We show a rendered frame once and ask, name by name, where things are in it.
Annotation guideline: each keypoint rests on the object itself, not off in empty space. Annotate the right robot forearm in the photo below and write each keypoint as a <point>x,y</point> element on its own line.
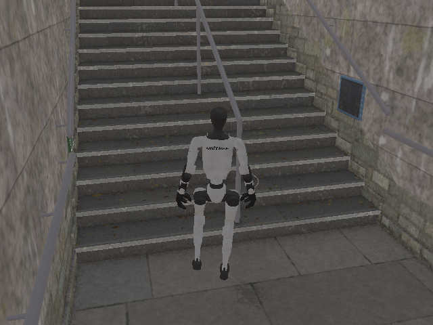
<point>249,182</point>

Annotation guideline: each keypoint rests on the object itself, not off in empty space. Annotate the left robot forearm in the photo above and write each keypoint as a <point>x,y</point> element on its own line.
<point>184,181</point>

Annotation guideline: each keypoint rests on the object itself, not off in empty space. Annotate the robot right thigh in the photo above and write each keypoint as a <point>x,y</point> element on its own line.
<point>231,205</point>

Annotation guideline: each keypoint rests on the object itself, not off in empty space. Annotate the robot left hand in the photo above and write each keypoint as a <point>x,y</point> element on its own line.
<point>180,199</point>

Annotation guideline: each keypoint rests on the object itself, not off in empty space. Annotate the robot right hand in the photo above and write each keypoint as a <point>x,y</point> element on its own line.
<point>249,197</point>

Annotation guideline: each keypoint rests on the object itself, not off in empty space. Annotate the robot left upper arm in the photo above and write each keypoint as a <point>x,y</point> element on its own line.
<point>193,153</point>

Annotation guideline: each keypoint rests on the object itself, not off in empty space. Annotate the robot right upper arm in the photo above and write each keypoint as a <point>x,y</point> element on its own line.
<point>241,154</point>

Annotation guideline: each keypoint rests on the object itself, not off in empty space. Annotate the robot left foot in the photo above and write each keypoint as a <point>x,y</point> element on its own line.
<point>196,264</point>

